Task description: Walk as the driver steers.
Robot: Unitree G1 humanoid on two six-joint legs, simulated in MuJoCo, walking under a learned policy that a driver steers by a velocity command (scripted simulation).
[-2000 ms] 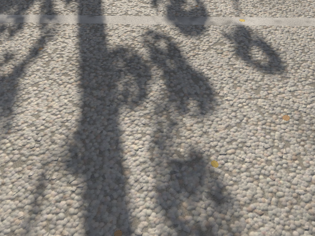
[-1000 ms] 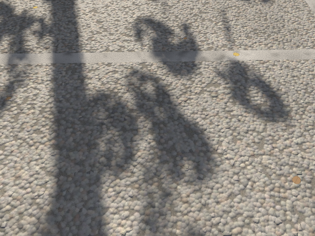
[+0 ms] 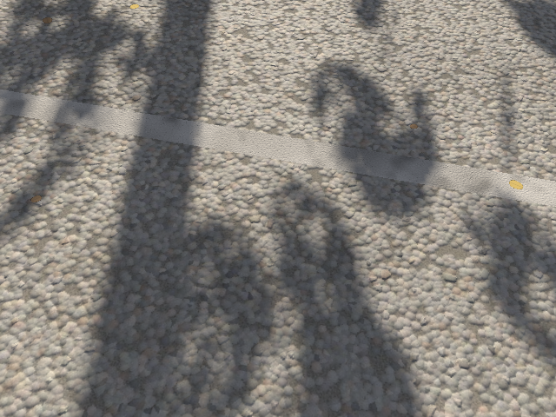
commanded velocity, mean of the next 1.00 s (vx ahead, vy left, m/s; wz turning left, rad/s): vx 0.45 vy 0.00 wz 0.27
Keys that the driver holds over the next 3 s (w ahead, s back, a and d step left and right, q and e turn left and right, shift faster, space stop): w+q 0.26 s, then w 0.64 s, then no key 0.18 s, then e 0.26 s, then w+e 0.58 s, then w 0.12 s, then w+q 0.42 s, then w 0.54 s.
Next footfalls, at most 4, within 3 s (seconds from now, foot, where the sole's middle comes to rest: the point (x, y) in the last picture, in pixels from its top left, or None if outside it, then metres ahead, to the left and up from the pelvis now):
0.24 right None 0.16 -0.15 -0.78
0.72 left None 0.39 0.17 -0.78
1.20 right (259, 336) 0.67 0.03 -0.78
1.60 left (172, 370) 0.59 0.24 -0.78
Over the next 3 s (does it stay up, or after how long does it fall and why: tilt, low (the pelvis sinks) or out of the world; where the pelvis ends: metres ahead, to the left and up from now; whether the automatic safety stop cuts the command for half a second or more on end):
stays up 1.22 -0.02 0.00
